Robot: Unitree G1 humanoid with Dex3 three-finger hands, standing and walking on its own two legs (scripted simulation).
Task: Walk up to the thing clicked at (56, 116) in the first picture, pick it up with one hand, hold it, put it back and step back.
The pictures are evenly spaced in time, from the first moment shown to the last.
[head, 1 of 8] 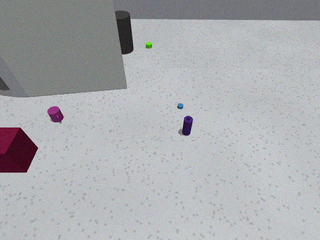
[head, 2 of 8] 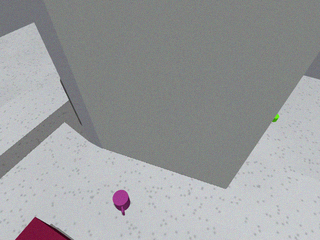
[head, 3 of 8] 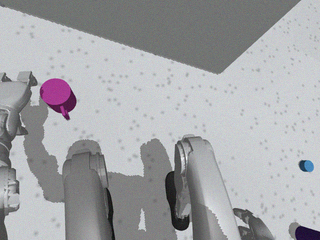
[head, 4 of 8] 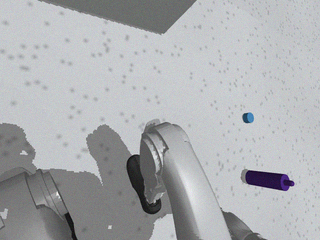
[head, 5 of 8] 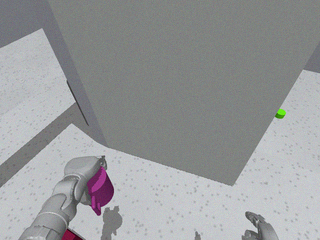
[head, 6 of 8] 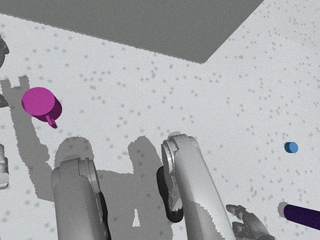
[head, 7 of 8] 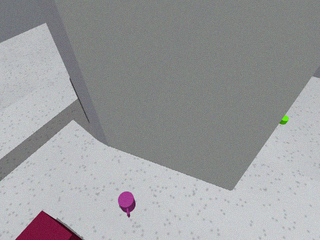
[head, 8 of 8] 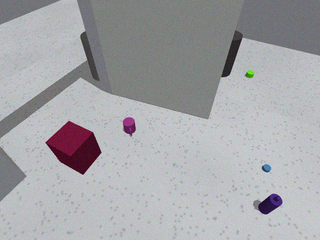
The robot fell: no
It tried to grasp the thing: yes
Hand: left
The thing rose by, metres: 0.63
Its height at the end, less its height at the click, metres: +0.00
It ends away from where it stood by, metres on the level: 0.02
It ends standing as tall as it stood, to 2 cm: yes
